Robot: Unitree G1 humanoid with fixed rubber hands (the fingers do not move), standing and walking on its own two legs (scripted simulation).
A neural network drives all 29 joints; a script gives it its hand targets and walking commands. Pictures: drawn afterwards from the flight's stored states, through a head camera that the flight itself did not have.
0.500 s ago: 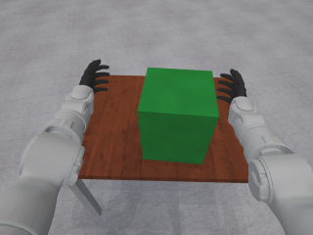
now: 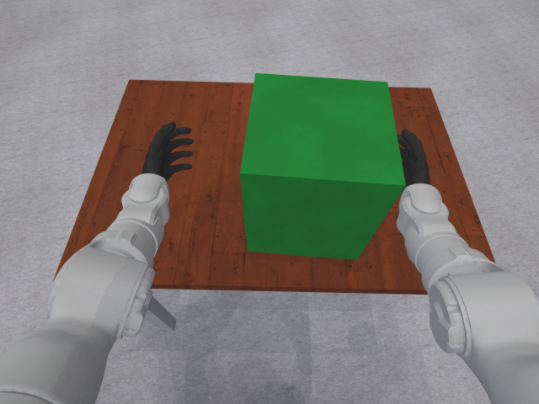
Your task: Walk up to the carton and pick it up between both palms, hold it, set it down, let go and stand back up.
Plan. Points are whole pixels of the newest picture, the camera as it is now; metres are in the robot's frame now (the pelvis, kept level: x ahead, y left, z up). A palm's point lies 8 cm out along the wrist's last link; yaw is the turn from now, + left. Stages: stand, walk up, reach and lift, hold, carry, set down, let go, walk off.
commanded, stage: reach and lift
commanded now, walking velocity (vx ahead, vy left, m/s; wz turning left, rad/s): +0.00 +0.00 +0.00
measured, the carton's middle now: (310, 174) +0.48 -0.05 +0.00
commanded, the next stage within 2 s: none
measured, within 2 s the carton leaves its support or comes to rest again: neither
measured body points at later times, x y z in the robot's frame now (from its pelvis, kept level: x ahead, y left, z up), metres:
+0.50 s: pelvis +0.00 +0.01 -0.01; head +0.12 +0.00 +0.43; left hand +0.47 +0.15 +0.02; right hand +0.45 -0.20 +0.02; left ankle -0.01 +0.12 -0.73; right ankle -0.02 -0.13 -0.73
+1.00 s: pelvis -0.01 +0.01 -0.01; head +0.13 +0.01 +0.42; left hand +0.46 +0.12 +0.00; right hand +0.44 -0.19 +0.02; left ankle -0.01 +0.12 -0.73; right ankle -0.02 -0.13 -0.73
